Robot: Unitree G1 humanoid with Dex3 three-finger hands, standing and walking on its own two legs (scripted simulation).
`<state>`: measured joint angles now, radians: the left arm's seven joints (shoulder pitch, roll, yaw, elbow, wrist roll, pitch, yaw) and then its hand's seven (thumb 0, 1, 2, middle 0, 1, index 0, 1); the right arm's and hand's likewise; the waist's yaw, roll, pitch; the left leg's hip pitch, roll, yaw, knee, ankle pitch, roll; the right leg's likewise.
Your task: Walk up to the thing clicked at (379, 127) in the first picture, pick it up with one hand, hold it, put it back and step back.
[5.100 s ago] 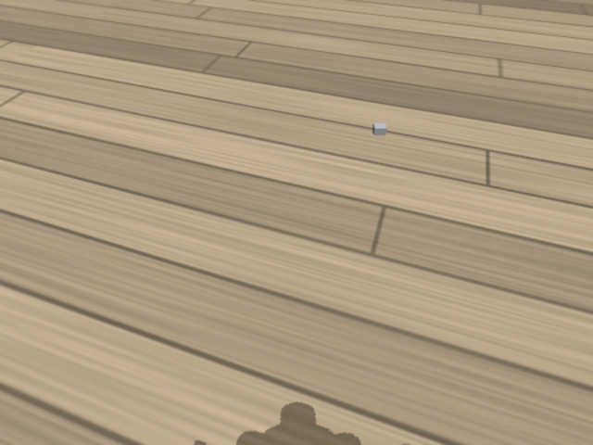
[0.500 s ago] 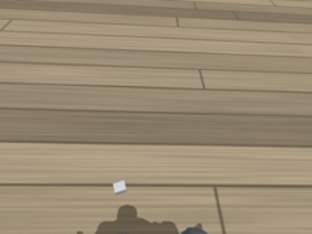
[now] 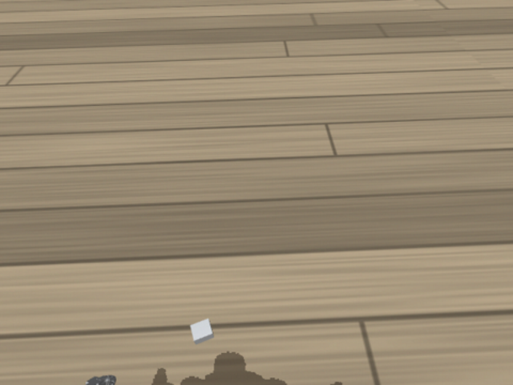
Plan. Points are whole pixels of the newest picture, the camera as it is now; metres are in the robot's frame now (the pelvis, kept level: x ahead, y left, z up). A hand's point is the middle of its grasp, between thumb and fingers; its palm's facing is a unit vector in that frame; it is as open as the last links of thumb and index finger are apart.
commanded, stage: walk up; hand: left
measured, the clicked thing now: (202, 331) +0.44 +0.24 -0.75
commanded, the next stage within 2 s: stand in 0.86 s
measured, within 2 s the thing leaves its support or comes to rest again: neither
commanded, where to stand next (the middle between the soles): +0.06 -0.01 m, yaw +0 degrees
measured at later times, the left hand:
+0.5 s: hand out of the picture +0.08 +0.25 -0.15, palm faces -0.02 -0.95 -0.32, open 7.4 cm
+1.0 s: hand out of the picture +0.11 +0.25 -0.15, palm faces -0.02 -0.95 -0.33, open 7.4 cm
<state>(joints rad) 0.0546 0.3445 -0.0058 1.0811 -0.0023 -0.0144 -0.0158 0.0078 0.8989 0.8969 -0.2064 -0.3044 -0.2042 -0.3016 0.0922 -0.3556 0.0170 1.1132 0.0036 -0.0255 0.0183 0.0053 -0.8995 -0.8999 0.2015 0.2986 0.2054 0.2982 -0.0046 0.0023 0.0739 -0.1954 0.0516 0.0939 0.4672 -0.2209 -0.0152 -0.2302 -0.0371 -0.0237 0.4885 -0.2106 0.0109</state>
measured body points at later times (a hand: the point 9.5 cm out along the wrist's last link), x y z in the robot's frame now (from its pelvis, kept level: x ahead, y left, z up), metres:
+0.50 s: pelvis +0.01 +0.00 +0.01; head +0.02 +0.00 +0.46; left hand +0.08 +0.30 -0.13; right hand +0.08 -0.30 -0.12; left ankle +0.02 +0.13 -0.74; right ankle +0.03 -0.13 -0.74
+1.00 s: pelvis +0.02 +0.00 +0.01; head +0.03 +0.00 +0.46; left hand +0.11 +0.30 -0.12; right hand +0.11 -0.30 -0.12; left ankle +0.02 +0.13 -0.74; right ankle +0.03 -0.13 -0.74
